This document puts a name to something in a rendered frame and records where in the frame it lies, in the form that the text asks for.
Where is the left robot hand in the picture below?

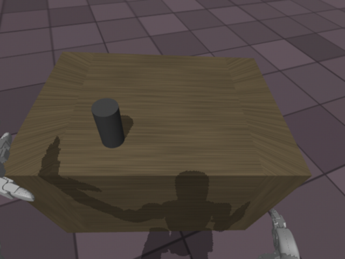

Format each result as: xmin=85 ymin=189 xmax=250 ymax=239
xmin=0 ymin=121 xmax=35 ymax=201

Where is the can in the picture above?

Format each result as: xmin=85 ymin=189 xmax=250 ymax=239
xmin=91 ymin=98 xmax=125 ymax=148

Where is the right robot hand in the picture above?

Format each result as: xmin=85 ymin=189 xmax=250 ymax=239
xmin=256 ymin=209 xmax=300 ymax=259

